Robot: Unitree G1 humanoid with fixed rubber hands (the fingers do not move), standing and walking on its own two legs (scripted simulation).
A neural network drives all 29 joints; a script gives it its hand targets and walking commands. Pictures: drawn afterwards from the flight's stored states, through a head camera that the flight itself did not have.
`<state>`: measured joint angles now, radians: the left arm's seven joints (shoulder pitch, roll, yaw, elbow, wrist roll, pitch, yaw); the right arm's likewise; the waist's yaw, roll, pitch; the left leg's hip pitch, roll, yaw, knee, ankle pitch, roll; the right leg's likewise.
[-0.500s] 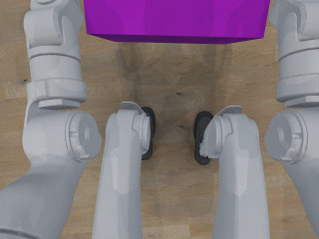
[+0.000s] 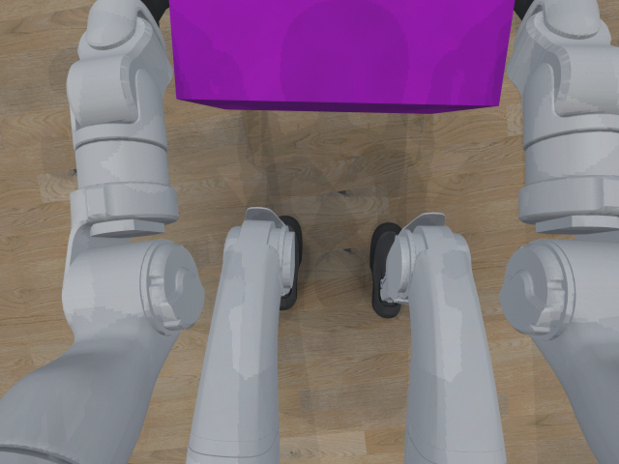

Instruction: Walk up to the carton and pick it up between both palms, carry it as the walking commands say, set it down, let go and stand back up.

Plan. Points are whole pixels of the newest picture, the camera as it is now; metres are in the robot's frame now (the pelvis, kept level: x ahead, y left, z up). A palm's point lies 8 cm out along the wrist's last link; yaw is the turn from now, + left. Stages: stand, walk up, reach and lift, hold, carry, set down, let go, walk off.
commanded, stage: reach and lift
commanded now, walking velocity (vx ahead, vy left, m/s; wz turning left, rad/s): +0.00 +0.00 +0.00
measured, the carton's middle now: out of the picture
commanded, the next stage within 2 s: none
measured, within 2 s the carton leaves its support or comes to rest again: neither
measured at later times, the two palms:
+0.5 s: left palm out of the picture +0.51 +0.20 -0.02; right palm out of the picture +0.52 -0.16 -0.03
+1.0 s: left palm out of the picture +0.49 +0.20 +0.05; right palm out of the picture +0.50 -0.17 +0.05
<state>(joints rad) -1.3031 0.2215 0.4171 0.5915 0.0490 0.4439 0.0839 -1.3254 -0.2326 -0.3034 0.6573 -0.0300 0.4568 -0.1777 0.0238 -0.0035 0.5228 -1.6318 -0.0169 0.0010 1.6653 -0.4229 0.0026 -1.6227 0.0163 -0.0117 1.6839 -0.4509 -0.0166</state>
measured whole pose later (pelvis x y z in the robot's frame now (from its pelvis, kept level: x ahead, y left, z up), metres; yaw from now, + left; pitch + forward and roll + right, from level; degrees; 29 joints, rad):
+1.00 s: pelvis +0.00 +0.00 +0.12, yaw +0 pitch +12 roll +1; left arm -1.06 0.15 0.38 0.55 0.07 0.43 0.11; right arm -1.08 -0.14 -0.30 0.60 -0.06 0.43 -0.19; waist 0.02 -0.01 0.51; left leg -1.11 -0.02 0.00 1.21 -0.31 0.00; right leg -1.11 0.02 0.01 1.24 -0.34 -0.02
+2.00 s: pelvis +0.14 +0.00 +0.24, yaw +0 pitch +10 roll +0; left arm -0.28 -0.14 0.39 0.34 0.26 0.48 -0.03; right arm -0.30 0.08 -0.34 0.42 -0.27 0.48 0.01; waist 0.03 0.00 -0.08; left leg -0.43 -0.02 -0.01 0.45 -0.19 0.01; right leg -0.42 0.02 0.02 0.46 -0.21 -0.01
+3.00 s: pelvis +0.14 +0.00 +0.26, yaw -1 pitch -6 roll +0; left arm -0.33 -0.10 0.36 0.32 0.29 0.68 -0.05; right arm -0.30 0.09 -0.30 0.33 -0.31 0.72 0.01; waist 0.01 0.01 0.02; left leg -0.02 -0.01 -0.01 0.27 -0.13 0.01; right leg -0.02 0.02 0.04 0.28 -0.14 -0.01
